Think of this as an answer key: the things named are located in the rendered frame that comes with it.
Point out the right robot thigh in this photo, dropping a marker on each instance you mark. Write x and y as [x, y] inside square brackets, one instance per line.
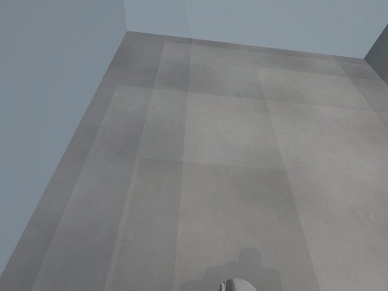
[236, 284]

